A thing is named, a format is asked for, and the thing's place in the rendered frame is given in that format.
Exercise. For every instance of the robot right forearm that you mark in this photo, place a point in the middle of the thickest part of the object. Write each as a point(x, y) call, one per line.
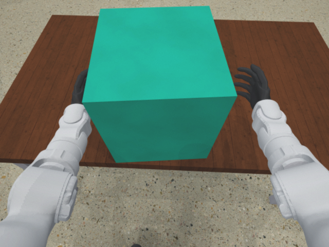
point(282, 149)

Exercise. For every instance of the robot left upper arm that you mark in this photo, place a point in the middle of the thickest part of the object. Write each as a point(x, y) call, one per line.
point(42, 198)

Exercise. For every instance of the robot left forearm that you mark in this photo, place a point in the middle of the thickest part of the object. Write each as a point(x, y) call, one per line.
point(67, 147)

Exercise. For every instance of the table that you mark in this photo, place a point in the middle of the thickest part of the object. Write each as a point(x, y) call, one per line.
point(293, 56)

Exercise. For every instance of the robot left hand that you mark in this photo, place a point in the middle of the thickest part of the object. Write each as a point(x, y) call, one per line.
point(77, 94)

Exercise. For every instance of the robot right hand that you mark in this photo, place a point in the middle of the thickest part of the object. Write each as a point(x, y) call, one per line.
point(258, 87)

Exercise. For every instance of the carton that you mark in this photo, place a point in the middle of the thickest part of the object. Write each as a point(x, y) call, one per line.
point(158, 85)

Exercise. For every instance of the robot right upper arm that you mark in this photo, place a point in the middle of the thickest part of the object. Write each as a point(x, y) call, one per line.
point(302, 193)

